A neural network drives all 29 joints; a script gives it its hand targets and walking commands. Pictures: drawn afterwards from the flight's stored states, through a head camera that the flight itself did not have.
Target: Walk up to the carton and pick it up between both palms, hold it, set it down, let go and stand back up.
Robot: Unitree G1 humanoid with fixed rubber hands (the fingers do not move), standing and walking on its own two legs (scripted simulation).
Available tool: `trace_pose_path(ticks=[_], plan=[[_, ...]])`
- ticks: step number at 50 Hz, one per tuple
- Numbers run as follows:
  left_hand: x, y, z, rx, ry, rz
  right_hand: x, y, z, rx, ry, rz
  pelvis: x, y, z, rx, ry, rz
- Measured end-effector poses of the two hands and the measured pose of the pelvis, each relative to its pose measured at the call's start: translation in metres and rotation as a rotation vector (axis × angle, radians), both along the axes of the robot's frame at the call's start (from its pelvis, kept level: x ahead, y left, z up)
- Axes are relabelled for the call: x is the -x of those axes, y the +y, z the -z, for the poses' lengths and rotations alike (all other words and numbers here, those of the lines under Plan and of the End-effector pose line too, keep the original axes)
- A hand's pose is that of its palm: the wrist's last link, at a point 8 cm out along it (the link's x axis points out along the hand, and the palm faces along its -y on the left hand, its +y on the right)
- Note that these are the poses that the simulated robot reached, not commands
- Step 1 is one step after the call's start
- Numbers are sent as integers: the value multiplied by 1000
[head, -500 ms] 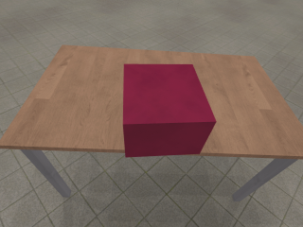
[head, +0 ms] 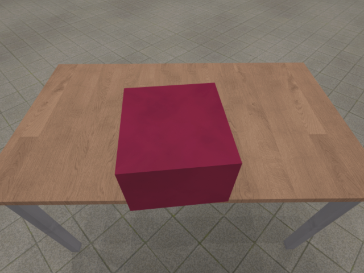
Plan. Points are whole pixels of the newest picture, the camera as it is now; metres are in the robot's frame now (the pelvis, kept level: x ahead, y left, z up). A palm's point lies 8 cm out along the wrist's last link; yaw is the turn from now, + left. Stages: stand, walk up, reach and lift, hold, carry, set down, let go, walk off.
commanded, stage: walk up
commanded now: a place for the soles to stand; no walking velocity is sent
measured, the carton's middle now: (174, 143) +0.45 +0.03 -0.01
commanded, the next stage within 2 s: none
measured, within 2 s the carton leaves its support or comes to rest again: neither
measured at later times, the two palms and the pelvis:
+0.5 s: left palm out of the picture +0.12 +0.32 -0.09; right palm out of the picture +0.09 -0.32 -0.09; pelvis +0.03 +0.01 +0.00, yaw +0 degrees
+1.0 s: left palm out of the picture +0.12 +0.31 -0.09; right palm out of the picture +0.09 -0.32 -0.09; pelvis +0.02 +0.00 +0.00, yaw +0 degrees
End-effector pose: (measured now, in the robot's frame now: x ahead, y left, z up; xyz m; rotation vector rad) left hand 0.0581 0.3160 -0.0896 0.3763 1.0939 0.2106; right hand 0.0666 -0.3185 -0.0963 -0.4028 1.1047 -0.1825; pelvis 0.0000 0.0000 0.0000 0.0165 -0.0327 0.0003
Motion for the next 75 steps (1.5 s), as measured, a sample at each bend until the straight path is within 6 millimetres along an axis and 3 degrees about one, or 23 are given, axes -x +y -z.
trace_pose_path(ticks=[8,19,27,51,64,75], plan=[[-18,3,3,23,9,4,0,3,-2,12,24,9,-7,5,-1,9,11,2],[-49,1,5,32,-7,15,-20,2,-6,23,27,-1,-27,6,-2,10,39,2],[-66,0,3,30,-49,25,-23,2,-7,32,12,-1,-26,6,-2,10,37,2],[-62,-2,0,28,-69,25,-23,0,-7,29,-3,3,-17,3,-2,6,25,2],[-40,-7,-7,22,-63,22,-10,-5,-9,7,-11,-1,4,-3,-6,-3,19,2],[-28,-7,-7,24,-40,14,2,-5,-7,-3,15,7,11,-3,-8,-4,20,2]])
